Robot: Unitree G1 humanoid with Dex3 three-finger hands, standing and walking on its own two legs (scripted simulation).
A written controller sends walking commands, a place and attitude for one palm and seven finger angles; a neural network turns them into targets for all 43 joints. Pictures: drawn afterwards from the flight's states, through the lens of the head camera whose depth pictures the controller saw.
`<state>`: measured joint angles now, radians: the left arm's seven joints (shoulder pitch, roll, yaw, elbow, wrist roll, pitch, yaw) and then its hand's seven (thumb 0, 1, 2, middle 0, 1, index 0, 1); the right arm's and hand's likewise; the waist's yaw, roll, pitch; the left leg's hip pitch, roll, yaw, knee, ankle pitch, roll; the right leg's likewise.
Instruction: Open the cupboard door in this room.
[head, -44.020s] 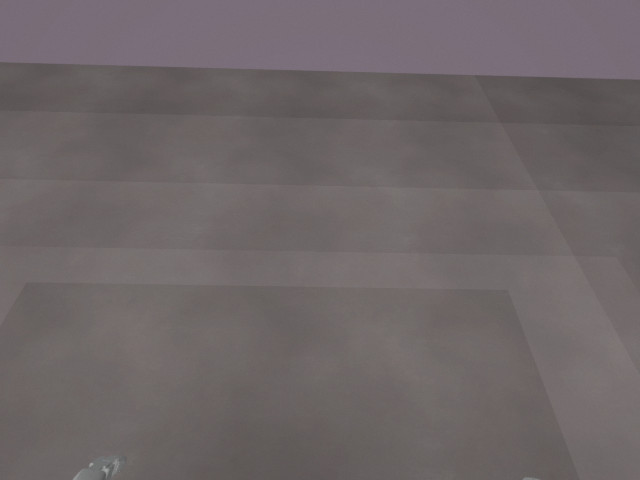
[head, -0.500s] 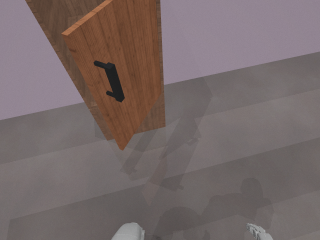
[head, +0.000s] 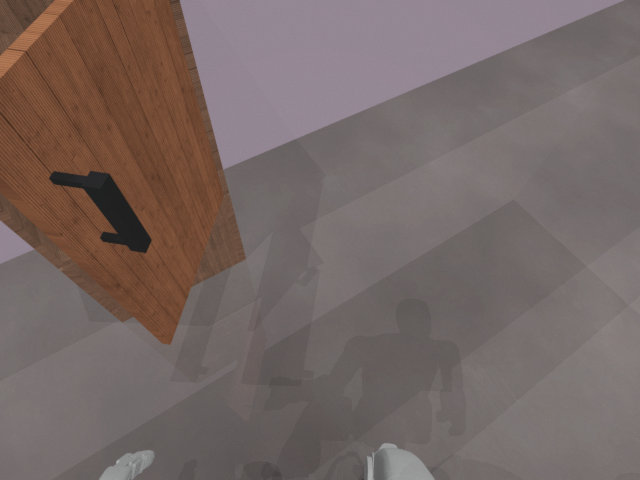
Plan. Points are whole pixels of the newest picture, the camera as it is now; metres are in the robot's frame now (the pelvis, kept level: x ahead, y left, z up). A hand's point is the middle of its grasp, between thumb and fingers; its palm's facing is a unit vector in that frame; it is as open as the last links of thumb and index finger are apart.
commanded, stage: walk to a spot facing it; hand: left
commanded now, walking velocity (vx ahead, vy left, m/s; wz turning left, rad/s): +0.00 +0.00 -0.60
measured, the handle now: (105, 214) +0.39 +0.30 +0.06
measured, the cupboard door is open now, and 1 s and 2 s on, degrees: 48 48 48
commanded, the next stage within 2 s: none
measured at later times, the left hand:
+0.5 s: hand (229, 400) +0.22 +0.15 -0.18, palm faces -0.27 -0.94 -0.19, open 7.4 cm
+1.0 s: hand (294, 349) +0.30 +0.06 -0.16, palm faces -0.54 -0.81 -0.23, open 7.4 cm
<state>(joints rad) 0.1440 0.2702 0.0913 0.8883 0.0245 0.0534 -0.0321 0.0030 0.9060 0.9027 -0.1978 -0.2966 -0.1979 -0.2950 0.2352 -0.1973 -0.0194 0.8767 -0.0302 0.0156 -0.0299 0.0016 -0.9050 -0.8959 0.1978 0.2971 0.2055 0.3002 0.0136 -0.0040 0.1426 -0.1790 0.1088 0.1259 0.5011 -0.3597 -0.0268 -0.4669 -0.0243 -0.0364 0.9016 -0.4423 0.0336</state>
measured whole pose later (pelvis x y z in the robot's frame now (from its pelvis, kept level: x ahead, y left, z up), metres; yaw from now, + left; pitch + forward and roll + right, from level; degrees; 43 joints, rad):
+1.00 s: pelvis +0.15 -0.07 +0.00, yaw -36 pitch +2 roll +0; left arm 0.26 0.19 0.06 0.94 0.03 -0.03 -0.02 0.00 0.90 0.90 -0.20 -0.30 -0.20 -0.30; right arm 0.24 -0.26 -0.07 0.95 -0.02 0.04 0.01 0.01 -0.91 -0.90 0.19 0.30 0.20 0.30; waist 0.00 0.02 0.06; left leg -0.49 0.10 0.07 1.01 -0.40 -0.07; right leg -0.18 0.00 -0.03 0.49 -0.34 -0.02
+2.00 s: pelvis +0.44 -0.43 +0.00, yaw -59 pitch +1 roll +0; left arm 0.32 0.19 0.05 1.08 0.02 -0.08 0.00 -0.02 0.93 0.90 -0.20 -0.30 -0.20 -0.30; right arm 0.12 -0.18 -0.05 0.97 -0.02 -0.02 0.03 0.00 -0.91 -0.90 0.19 0.30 0.20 0.30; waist 0.01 0.01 0.04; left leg -0.56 0.11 0.09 0.76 -0.20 -0.04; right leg -0.01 0.05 -0.08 0.35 -0.36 -0.07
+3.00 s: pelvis +0.57 -0.72 -0.01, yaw -44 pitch +2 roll +0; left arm 0.13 0.21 0.07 0.92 0.02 0.03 0.01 0.00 0.91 0.90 -0.20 -0.30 -0.20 -0.30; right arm 0.16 -0.23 -0.06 0.91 -0.03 0.02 0.00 0.00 -0.91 -0.90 0.20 0.30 0.20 0.30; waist -0.01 0.01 0.05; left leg -0.35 0.02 0.02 0.56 -0.25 0.00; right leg -0.45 -0.06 -0.03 0.90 -0.45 0.08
